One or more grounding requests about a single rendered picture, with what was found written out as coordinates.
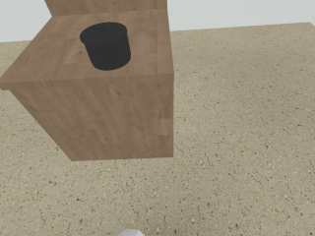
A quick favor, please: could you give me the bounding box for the lid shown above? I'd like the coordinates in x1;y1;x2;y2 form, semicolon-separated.
80;22;127;47

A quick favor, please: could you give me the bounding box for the pot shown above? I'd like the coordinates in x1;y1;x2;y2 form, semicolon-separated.
85;34;131;71

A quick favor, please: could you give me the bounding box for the knob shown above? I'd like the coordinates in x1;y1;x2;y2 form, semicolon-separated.
96;24;108;32

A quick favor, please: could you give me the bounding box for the table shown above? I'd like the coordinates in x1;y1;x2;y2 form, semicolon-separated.
0;0;174;161

